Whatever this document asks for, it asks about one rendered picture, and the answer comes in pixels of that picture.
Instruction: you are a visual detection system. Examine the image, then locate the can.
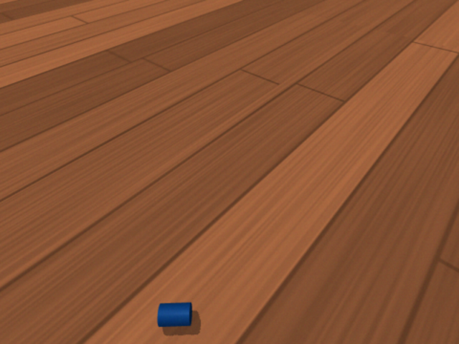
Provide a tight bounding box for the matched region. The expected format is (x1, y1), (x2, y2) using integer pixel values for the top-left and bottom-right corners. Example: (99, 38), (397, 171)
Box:
(157, 302), (192, 327)

